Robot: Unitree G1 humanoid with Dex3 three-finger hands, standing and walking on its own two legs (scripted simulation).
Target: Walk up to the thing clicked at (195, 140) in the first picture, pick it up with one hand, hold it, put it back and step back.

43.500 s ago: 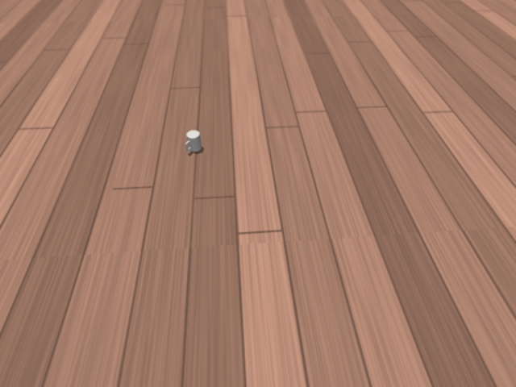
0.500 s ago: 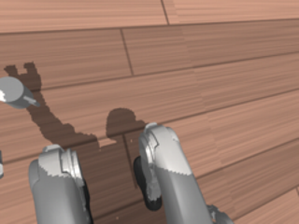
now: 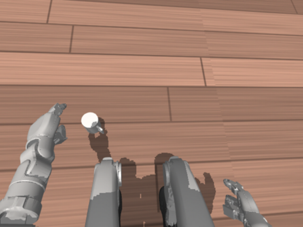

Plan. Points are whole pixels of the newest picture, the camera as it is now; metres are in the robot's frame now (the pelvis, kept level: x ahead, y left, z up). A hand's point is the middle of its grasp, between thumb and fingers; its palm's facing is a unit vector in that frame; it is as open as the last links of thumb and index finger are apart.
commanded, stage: home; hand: left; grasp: from above
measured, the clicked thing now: (94, 125) +0.50 +0.23 -0.45
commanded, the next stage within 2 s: none
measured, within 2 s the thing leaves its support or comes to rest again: neither
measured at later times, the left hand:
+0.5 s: hand (42, 166) +0.26 +0.20 +0.09, palm faces +0.09 -0.96 -0.26, open 7.4 cm
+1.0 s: hand (14, 194) +0.22 +0.19 +0.16, palm faces +0.14 -0.97 -0.20, open 7.4 cm
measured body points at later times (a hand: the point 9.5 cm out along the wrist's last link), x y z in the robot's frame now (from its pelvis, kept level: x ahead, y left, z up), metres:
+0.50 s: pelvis +0.05 +0.00 +0.17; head +0.12 +0.02 +0.62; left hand +0.25 +0.25 +0.11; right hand +0.23 -0.22 +0.09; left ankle +0.08 +0.12 -0.47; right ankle +0.08 -0.13 -0.47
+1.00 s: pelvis +0.08 +0.00 +0.21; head +0.09 +0.01 +0.66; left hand +0.21 +0.24 +0.18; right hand +0.27 -0.22 +0.16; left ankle +0.08 +0.12 -0.47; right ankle +0.08 -0.13 -0.47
